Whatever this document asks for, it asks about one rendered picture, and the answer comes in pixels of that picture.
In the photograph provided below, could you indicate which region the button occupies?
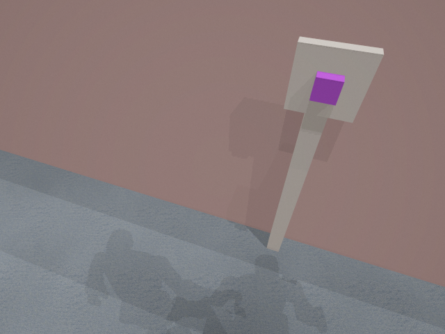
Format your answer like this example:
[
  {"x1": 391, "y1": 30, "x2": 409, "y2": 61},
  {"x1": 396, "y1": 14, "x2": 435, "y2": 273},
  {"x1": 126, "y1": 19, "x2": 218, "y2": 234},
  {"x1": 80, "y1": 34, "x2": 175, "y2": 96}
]
[{"x1": 309, "y1": 71, "x2": 345, "y2": 106}]

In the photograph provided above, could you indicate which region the panel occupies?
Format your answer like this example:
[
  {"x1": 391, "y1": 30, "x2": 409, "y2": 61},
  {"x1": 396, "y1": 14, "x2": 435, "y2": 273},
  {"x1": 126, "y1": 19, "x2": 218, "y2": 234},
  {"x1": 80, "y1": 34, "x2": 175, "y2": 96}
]
[{"x1": 267, "y1": 37, "x2": 384, "y2": 252}]

